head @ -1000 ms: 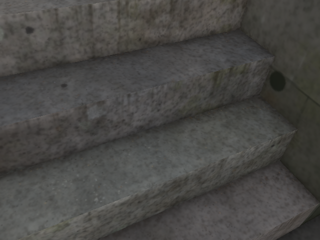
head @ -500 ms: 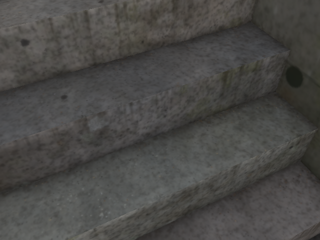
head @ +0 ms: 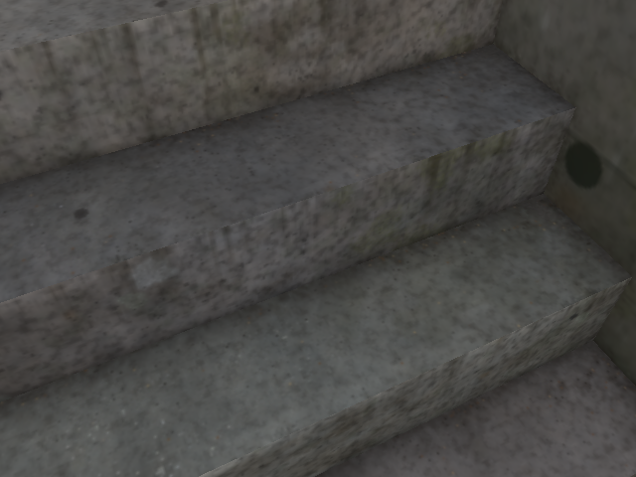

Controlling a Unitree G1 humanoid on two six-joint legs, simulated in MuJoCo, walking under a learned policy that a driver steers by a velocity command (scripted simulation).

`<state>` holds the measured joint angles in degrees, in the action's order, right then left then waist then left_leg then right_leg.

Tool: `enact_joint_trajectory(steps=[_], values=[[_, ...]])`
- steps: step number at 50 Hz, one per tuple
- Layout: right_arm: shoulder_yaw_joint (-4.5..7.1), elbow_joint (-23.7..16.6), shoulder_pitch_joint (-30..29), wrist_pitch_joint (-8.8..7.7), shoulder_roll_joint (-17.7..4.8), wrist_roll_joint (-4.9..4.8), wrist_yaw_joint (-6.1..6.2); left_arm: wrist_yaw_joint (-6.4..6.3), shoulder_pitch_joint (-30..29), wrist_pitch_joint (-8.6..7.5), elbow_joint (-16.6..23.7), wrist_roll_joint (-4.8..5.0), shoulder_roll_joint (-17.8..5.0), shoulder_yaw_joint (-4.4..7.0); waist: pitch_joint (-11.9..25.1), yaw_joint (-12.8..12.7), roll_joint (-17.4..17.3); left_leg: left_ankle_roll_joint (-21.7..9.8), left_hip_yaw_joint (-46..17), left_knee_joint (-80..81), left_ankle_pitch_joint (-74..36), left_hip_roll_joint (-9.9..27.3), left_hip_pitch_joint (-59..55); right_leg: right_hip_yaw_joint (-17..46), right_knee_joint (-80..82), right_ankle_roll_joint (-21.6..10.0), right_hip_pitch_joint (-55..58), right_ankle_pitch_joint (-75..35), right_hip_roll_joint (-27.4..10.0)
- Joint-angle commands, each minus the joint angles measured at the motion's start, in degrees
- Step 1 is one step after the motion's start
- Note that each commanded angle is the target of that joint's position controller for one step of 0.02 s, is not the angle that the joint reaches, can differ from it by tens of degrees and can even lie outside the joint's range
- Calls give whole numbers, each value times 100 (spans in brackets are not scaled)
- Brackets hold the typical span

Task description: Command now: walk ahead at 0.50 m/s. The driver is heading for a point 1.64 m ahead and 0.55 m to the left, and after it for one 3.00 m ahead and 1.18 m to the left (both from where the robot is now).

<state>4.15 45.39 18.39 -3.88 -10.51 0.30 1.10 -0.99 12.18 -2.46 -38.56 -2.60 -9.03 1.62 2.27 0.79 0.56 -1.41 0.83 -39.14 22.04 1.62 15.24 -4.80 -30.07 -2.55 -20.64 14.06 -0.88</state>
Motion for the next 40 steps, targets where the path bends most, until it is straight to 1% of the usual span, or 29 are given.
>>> enact_joint_trajectory(steps=[1,2,3,4,6,7,8,10,14,18,21,22,23,24,25,26,27,28,29,30,31,32,33,34,35,36,37,38,40], values=[[-22,-378,927,42,159,9,42,-75,1563,31,-103,-65,-1695,523,1299,-392,1819,-146,-307,-5582,649,-639,2677,3730,1794,-1418,2429,-768,-2438],[18,-487,224,101,95,267,75,-91,1168,78,-101,28,-1335,464,332,-285,808,-108,-360,-6794,264,-376,3449,3349,2055,-1563,1528,1483,-2218],[13,-793,-631,112,108,299,98,-46,719,44,-169,57,-862,307,-419,-238,515,-139,-149,-7989,180,-353,4310,2835,1934,-1461,1029,1683,-1930],[-64,-984,-983,117,254,275,134,-27,825,-25,-386,39,-591,195,-582,-224,251,-199,-259,-8699,87,-340,4835,2320,1735,-1305,913,857,-1779],[-203,-1068,-690,144,451,242,29,-59,1034,-108,-743,-36,-223,7,-317,94,-188,-239,-462,-8527,-391,-340,4626,1501,1228,-838,569,-480,-1424],[-254,-1117,-718,162,571,194,-11,-78,1174,-114,-875,-87,-376,43,-159,82,-27,-252,-370,-8952,-477,-477,4737,1374,1173,-844,682,-903,-1396],[-277,-1175,-706,205,552,175,-23,-94,1175,-134,-944,-48,-519,66,-121,136,39,-236,-445,-9023,-459,-491,4889,1316,1172,-863,743,-986,-1417],[-313,-1336,-968,370,506,169,99,-87,1243,-188,-1101,77,-663,81,-227,132,327,-204,-393,-9548,-73,-499,5372,1333,1387,-1006,913,-854,-1551],[-400,-1557,-1504,511,611,231,241,-164,1564,-186,-1354,122,-625,36,-431,-53,229,-139,-131,-9862,332,-280,6220,1336,1499,-1121,1407,-929,-1559],[-488,-1794,-1905,644,761,200,175,-356,1707,-146,-1483,128,-631,25,-370,-142,268,-55,9,-9264,399,126,6270,1324,1544,-1130,1787,-1473,-1497],[-551,-2199,-2374,718,746,208,139,-492,1710,-62,-1450,116,-757,81,-233,-304,571,60,110,-8175,689,354,6080,1281,1732,-1196,2267,-2015,-1377],[-584,-2377,-2668,719,770,230,119,-535,1739,-23,-1419,109,-879,136,-127,-355,653,14,93,-7826,788,407,6232,1363,1871,-1208,2608,-1654,-1413],[-661,-2585,-3000,645,931,290,74,-678,1880,-24,-1428,54,-940,188,-121,-434,785,-263,-520,-7549,1620,576,6368,1753,2062,-1185,2906,-1808,-1737],[-745,-2426,-2700,665,919,133,46,-658,1725,81,-1345,146,-1154,228,161,-330,390,-324,202,-5774,2400,461,5401,1196,2569,-1205,2891,-1678,-1574],[-801,-2305,-2505,653,1023,1,43,-644,1460,188,-1222,178,-1056,237,77,-279,524,-462,421,-4724,2652,298,3834,748,2887,-1162,1898,-2070,-1467],[-763,-2048,-2019,699,954,-126,130,-578,1269,256,-1183,159,-1057,233,185,-89,756,-553,574,-3998,2795,34,2611,433,2834,-1150,1442,-2896,-1403],[-626,-1537,-1277,697,688,-97,191,-387,1522,194,-1173,323,-1054,177,738,-97,506,-559,1455,-4010,2307,-554,1531,99,2201,-1232,1519,-5480,-1371],[-509,-1305,-617,619,460,-72,232,-199,1589,90,-1284,377,-1192,180,1070,319,719,-687,924,-3212,1117,-684,670,-127,1130,-1057,1595,-7931,-1290],[-336,-1419,-215,541,32,30,288,-19,1131,39,-938,534,-1092,173,1344,795,-86,-1128,-1347,-2230,1006,97,-211,-24,-188,-569,496,-7704,-1002],[-136,-1143,548,614,-624,211,356,147,740,-28,-647,480,-1052,183,1709,1075,-1589,-1434,-3606,-207,1740,948,-843,154,-1895,-332,-388,-4532,-380],[29,-974,431,672,-1008,235,454,267,365,-45,-536,238,-714,240,1443,991,-2038,-1777,-5493,1778,2059,1557,-809,1230,-4336,-208,-1676,-419,513],[118,-890,-124,615,-1188,229,403,268,403,10,-491,-3,-318,234,1006,555,-1079,-1632,-4934,1858,1953,2043,-393,1950,-6528,-15,-2472,30,774],[-16,-879,-919,535,-784,428,426,160,80,118,-158,-29,-236,261,254,78,-715,-1092,-3186,706,1372,1890,-114,1716,-7709,-55,-3540,-62,813],[-136,-641,-1435,460,-314,434,322,30,385,182,-161,-39,-107,227,-379,-482,-778,-600,-1820,278,1034,1720,470,1610,-7589,-98,-3863,-288,621],[-227,-535,-1668,360,19,421,269,-61,774,333,-235,-179,-231,260,-425,-889,-576,-276,-914,-170,-170,1381,994,1125,-8147,-7,-3405,-735,806],[-238,-398,-1921,336,116,391,197,-106,988,474,-286,-167,-419,310,-263,-1193,-618,-209,-488,-51,380,1410,1599,865,-8505,100,-3004,-1216,866],[-262,-376,-1989,259,212,340,120,-130,861,581,-238,-153,-594,347,-410,-1203,-541,-233,-347,63,677,1380,1993,759,-8837,122,-2854,-1404,850],[-249,-258,-1809,173,188,323,67,-131,574,597,-173,-58,-480,300,-656,-1054,-432,-331,-321,248,624,1464,1988,916,-9160,57,-3274,-1372,900],[-137,-140,-1375,35,-176,355,99,-123,347,582,-39,15,-400,239,-947,-911,-185,-342,-278,779,357,1682,1665,1106,-8790,-14,-3715,-997,813]])
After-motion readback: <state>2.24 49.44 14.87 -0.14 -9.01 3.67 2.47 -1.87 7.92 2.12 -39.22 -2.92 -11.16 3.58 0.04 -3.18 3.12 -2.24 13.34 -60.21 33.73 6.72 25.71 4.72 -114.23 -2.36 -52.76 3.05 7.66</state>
